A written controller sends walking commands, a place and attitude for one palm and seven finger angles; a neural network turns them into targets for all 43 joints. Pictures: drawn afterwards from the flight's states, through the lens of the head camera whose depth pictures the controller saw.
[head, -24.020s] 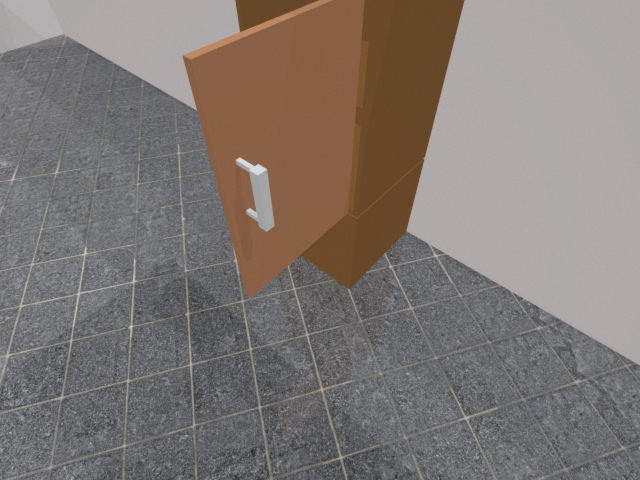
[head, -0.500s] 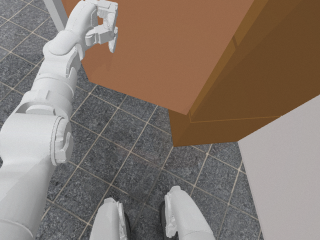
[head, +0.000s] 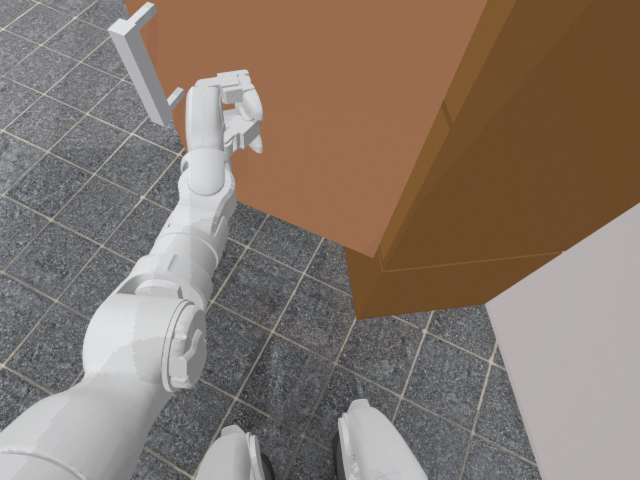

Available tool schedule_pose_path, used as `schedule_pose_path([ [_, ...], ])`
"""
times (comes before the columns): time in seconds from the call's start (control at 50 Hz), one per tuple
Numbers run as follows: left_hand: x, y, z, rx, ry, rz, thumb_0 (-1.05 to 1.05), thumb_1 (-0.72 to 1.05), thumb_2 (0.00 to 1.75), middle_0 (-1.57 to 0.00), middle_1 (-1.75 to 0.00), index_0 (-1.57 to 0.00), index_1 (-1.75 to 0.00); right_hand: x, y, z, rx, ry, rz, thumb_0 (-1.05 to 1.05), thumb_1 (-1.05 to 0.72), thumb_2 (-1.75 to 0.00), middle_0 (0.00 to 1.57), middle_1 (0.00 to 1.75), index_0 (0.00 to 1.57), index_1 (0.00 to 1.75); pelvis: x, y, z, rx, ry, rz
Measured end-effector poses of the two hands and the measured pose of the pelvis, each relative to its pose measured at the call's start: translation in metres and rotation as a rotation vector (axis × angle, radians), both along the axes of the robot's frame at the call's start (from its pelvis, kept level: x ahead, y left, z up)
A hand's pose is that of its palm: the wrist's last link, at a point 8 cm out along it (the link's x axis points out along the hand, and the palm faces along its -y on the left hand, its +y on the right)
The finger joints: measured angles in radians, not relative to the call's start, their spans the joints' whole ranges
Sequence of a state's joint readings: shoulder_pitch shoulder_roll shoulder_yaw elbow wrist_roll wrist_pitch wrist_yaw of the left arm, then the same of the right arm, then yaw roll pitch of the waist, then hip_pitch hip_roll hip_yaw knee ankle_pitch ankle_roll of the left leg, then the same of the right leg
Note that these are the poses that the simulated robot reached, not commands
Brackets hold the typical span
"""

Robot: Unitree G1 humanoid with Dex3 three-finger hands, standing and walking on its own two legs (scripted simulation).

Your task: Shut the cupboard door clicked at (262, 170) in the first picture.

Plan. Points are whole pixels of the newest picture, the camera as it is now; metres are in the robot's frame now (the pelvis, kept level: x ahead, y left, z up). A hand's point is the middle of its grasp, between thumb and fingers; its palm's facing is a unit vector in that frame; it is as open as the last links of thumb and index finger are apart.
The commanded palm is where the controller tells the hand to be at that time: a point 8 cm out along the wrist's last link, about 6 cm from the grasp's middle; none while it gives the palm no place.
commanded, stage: pull the fist back off the door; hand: left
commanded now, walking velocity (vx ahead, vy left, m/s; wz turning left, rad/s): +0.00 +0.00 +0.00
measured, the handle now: (154, 68) +0.63 +0.13 +0.08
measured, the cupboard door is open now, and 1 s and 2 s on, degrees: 59 59 59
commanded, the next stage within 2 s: draw the hand back to the body in 0.50 s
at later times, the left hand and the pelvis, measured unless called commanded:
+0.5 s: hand (253, 166) +0.46 +0.02 +0.09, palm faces -0.02 -1.00 -0.02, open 3.2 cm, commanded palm +0.44 +0.07 +0.08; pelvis +0.00 -0.02 +0.02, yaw +2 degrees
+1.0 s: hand (160, 216) +0.38 +0.10 +0.13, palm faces -0.03 -1.00 -0.01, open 3.1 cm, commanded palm +0.34 +0.15 +0.14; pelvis +0.02 -0.01 +0.06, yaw +1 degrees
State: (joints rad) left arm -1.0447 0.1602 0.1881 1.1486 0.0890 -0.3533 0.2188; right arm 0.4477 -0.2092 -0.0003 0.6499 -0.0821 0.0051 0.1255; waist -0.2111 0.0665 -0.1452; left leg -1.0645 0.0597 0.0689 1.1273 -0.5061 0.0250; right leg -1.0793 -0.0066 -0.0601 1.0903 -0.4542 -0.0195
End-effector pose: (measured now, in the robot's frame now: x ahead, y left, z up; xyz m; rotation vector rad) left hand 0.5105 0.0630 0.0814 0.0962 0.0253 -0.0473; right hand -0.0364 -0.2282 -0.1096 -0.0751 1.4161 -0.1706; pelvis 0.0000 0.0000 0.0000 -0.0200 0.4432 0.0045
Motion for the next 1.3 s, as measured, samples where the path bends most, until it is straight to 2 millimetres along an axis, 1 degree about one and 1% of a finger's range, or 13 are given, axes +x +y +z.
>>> schedule_pose_path([
  [0.08,-0.008,-0.003,0.002,-0.085,0.068,0.036,0.02,0.91,0.91,-1.30,-1.50,-1.30,-1.50,0.014,-0.014,0.011,-0.031,-0.041,0.005,0.00,-0.90,-0.90,0.20,0.30,0.20,0.30,0.004,-0.005,0.010,0.008,-0.030,-0.001],
  [0.2,-0.024,0.004,0.014,-0.081,-0.072,0.054,0.02,0.90,0.90,-1.30,-1.50,-1.30,-1.50,0.036,-0.037,0.016,-0.061,-0.094,0.047,0.00,-0.90,-0.90,0.20,0.30,0.20,0.30,0.007,-0.013,0.013,0.022,-0.048,-0.001],
  [0.36,-0.062,0.013,-0.021,-0.032,0.041,0.036,0.02,0.90,0.90,-1.30,-1.50,-1.30,-1.50,0.065,-0.052,0.013,-0.066,-0.120,0.070,0.00,-0.91,-0.90,0.20,0.30,0.20,0.30,0.004,-0.020,0.017,0.029,-0.084,0.012],
  [0.44,-0.074,0.012,-0.014,-0.094,-0.008,0.056,0.02,0.90,0.90,-1.30,-1.50,-1.30,-1.50,0.082,-0.053,0.015,-0.076,-0.177,0.079,0.01,-0.91,-0.90,0.20,0.30,0.20,0.30,0.003,-0.022,0.021,0.032,-0.098,0.014],
  [0.54,-0.072,0.005,0.017,-0.042,-0.128,0.000,0.02,0.90,0.90,-1.30,-1.50,-1.30,-1.50,0.098,-0.050,0.013,-0.069,-0.234,0.094,0.01,-0.91,-0.90,0.20,0.30,0.20,0.30,0.002,-0.024,0.020,0.034,-0.111,0.021],
  [0.64,-0.062,0.004,0.007,-0.024,0.006,0.005,0.02,0.90,0.90,-1.30,-1.50,-1.30,-1.50,0.099,-0.044,0.014,-0.057,-0.240,0.083,0.00,-0.91,-0.90,0.20,0.30,0.20,0.30,0.000,-0.024,0.021,0.035,-0.117,0.022],
  [0.74,-0.071,0.029,-0.001,-0.129,0.023,0.094,0.02,0.90,0.90,-1.30,-1.50,-1.30,-1.50,0.092,-0.040,0.022,-0.059,-0.236,0.060,0.01,-0.90,-0.90,0.20,0.30,0.20,0.30,0.003,-0.022,0.028,0.039,-0.122,-0.004],
  [0.82,-0.097,0.057,0.027,-0.065,-0.135,0.078,0.02,0.90,0.90,-1.30,-1.50,-1.29,-1.50,0.092,-0.036,0.027,-0.043,-0.246,0.051,0.01,-0.90,-0.90,0.20,0.30,0.20,0.30,0.010,-0.019,0.034,0.039,-0.149,-0.016],
  [0.88,-0.116,0.074,0.042,-0.011,-0.141,0.038,0.02,0.91,0.90,-1.30,-1.50,-1.29,-1.50,0.099,-0.032,0.032,-0.030,-0.254,0.053,0.01,-0.90,-0.90,0.20,0.30,0.20,0.30,0.014,-0.016,0.042,0.033,-0.189,-0.009],
  [0.98,-0.145,0.091,0.047,-0.074,-0.017,0.022,0.02,0.91,0.90,-1.30,-1.50,-1.30,-1.50,0.130,-0.028,0.053,-0.052,-0.342,0.070,0.01,-0.90,-0.90,0.20,0.30,0.20,0.30,0.017,-0.010,0.056,0.022,-0.259,0.009],
  [1.08,-0.173,0.097,0.066,-0.102,-0.078,0.009,0.02,0.91,0.90,-1.30,-1.49,-1.29,-1.50,0.176,-0.021,0.080,-0.083,-0.515,0.113,0.01,-0.90,-0.90,0.20,0.30,0.20,0.30,0.017,-0.004,0.063,0.019,-0.310,0.014],
  [1.18,-0.200,0.110,0.087,-0.019,-0.121,0.006,0.02,0.90,0.90,-1.25,-1.44,-1.25,-1.45,0.216,-0.005,0.102,-0.072,-0.648,0.148,0.01,-0.90,-0.90,0.20,0.30,0.20,0.30,0.017,0.001,0.068,0.022,-0.361,0.011],
  [1.3,-0.232,0.142,0.102,0.091,-0.064,0.085,0.02,0.90,0.90,-1.14,-1.31,-1.13,-1.32,0.244,0.020,0.125,-0.063,-0.712,0.171,0.01,-0.90,-0.90,0.20,0.30,0.20,0.30,0.022,0.005,0.082,0.021,-0.430,0.014],
])
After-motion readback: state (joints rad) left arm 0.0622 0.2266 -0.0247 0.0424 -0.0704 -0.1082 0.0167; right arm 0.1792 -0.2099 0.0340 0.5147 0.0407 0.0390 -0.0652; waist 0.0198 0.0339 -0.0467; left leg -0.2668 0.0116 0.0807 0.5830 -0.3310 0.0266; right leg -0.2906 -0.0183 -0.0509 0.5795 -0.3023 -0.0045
